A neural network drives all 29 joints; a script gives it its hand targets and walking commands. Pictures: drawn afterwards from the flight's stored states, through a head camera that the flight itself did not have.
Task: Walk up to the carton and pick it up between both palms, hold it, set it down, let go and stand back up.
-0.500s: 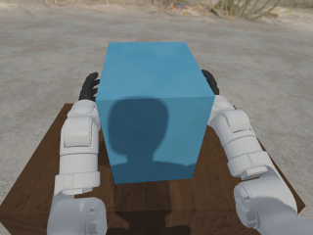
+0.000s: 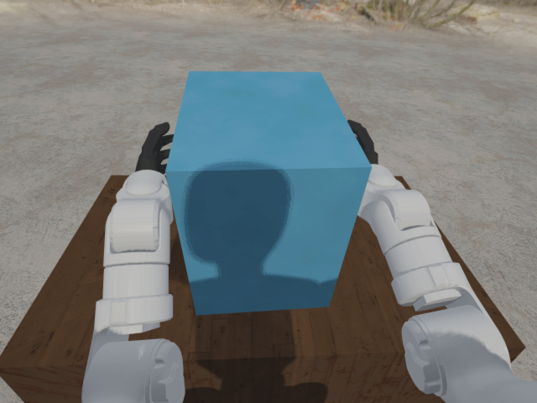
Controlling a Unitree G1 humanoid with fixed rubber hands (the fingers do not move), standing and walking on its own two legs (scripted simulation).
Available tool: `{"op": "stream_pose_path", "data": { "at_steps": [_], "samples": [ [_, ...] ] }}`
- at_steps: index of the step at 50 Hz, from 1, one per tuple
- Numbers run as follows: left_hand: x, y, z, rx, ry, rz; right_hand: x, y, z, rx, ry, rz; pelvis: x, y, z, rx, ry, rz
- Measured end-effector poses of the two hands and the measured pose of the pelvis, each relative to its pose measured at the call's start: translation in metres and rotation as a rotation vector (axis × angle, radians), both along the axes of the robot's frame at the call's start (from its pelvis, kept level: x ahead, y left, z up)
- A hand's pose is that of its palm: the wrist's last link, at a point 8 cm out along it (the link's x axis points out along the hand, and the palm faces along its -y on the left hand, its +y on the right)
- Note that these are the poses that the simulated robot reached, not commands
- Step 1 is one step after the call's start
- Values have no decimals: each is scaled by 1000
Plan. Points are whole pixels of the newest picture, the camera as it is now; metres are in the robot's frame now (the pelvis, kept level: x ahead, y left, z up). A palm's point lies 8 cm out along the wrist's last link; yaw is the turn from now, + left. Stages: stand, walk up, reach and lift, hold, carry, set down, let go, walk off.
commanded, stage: hold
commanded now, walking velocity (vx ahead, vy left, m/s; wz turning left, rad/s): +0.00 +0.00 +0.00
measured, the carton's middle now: (259, 190) +0.39 +0.01 +0.19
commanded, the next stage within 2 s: set down in 1.54 s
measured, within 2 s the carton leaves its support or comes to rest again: neither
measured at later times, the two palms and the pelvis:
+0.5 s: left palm (152, 178) +0.36 +0.16 +0.23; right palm (362, 172) +0.37 -0.14 +0.23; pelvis +0.00 +0.00 +0.00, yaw +0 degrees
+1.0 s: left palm (150, 176) +0.36 +0.16 +0.23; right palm (361, 166) +0.37 -0.14 +0.24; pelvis +0.00 +0.00 +0.00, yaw +0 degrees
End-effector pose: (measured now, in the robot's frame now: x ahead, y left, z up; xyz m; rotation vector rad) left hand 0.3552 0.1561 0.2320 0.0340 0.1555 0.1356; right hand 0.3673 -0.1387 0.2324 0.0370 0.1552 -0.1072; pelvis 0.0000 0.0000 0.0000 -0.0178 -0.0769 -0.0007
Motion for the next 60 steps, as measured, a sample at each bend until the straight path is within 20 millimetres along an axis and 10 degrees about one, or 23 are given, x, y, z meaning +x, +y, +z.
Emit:
{"op": "stream_pose_path", "data": {
  "at_steps": [60],
  "samples": [
    [2, 0, 1, -15, -5, 8, 4, 0, 5, -11, -3, 6, 3, -3, 0, 1, 10, -3]
  ]
}}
